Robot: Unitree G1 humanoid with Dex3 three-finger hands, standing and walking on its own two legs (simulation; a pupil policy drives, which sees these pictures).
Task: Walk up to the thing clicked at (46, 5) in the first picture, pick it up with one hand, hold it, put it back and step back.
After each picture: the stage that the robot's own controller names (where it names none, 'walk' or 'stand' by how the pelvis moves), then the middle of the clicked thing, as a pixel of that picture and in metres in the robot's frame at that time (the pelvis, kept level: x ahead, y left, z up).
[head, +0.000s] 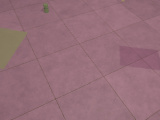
stand; (46, 8) +1.96 +0.40 -0.72
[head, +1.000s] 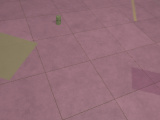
walk; (58, 20) +1.85 +0.15 -0.70
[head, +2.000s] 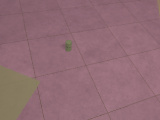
walk; (68, 45) +1.20 +0.05 -0.71
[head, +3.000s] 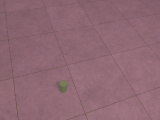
walk; (63, 86) +0.69 +0.08 -0.72
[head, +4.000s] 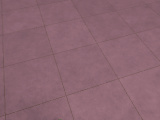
walk; out of the picture +0.38 +0.16 -0.69
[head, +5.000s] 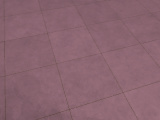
stand; out of the picture +0.28 +0.12 -0.72
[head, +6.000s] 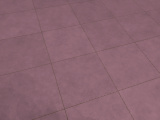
stand; out of the picture +0.27 +0.13 -0.73
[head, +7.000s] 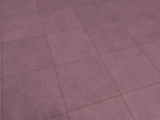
stand; out of the picture +0.26 +0.13 -0.73
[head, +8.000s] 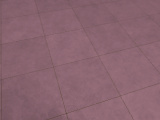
stand; out of the picture +0.25 +0.13 -0.73
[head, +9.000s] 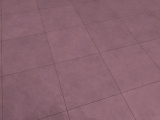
go down; out of the picture +0.26 +0.13 -0.72
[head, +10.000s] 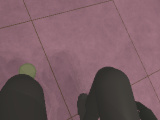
go down; (27, 73) +0.36 +0.14 -0.30
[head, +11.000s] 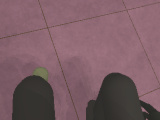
close in; (40, 76) +0.35 +0.13 -0.31
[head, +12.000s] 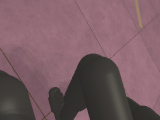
close in; out of the picture +0.36 +0.17 -0.22
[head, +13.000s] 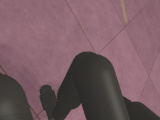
close; out of the picture +0.44 +0.19 -0.24
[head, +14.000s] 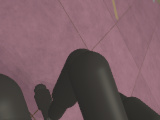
lift; out of the picture +0.45 +0.14 -0.24
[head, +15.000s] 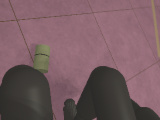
lift; (41, 59) +0.45 +0.05 -0.27
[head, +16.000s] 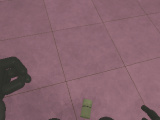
lift; (86, 108) +0.37 -0.08 -0.60
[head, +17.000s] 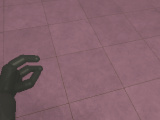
close; out of the picture +0.32 -0.13 -0.70
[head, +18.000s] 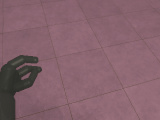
stand; out of the picture +0.31 -0.17 -0.71
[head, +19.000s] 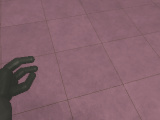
stand; out of the picture +0.31 -0.21 -0.70
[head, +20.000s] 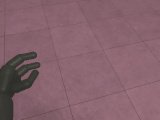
stand; out of the picture +0.29 -0.25 -0.71
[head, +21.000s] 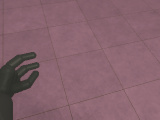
stand; out of the picture +0.29 -0.28 -0.71
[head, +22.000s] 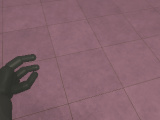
stand; out of the picture +0.28 -0.30 -0.71
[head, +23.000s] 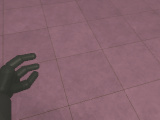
stand; out of the picture +0.28 -0.32 -0.71
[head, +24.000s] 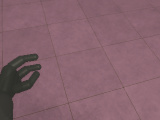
stand; out of the picture +0.27 -0.33 -0.71
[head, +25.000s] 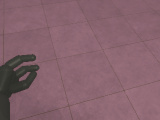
stand; out of the picture +0.26 -0.34 -0.71
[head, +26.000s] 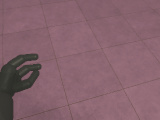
stand; out of the picture +0.27 -0.34 -0.71
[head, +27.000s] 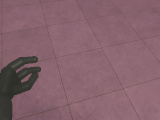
stand; out of the picture +0.27 -0.34 -0.71
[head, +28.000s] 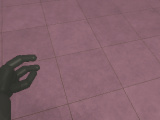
stand; out of the picture +0.27 -0.33 -0.71
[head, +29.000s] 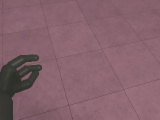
stand; out of the picture +0.27 -0.33 -0.71
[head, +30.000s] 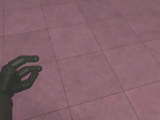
stand; out of the picture +0.27 -0.32 -0.71
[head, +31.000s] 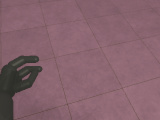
stand; out of the picture +0.28 -0.31 -0.71
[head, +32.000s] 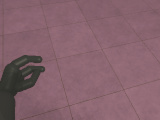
stand; out of the picture +0.28 -0.31 -0.71
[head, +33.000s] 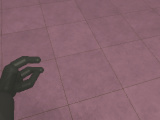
stand; out of the picture +0.28 -0.30 -0.71
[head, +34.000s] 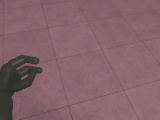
stand; out of the picture +0.28 -0.30 -0.71
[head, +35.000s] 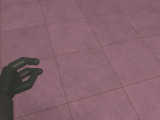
stand; out of the picture +0.29 -0.29 -0.71
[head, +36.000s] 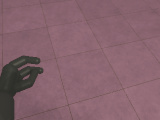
stand; out of the picture +0.29 -0.29 -0.71
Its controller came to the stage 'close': yes
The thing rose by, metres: 0.01
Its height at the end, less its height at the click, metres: -0.02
